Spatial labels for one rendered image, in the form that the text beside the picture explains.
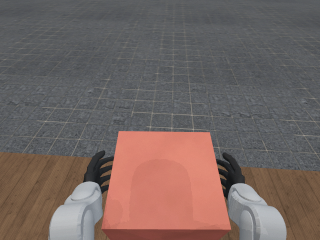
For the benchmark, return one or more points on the left robot hand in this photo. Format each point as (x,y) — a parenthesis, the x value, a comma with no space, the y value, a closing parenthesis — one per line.
(94,170)

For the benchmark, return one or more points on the left robot forearm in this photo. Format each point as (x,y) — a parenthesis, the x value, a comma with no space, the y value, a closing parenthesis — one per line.
(76,219)

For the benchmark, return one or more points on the right robot forearm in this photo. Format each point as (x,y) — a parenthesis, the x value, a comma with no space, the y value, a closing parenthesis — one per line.
(255,219)

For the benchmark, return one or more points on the carton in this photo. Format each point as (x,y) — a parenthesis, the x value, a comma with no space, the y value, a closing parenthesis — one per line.
(165,186)

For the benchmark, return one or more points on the right robot hand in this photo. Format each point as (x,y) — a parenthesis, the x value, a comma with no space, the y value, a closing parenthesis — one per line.
(233,174)

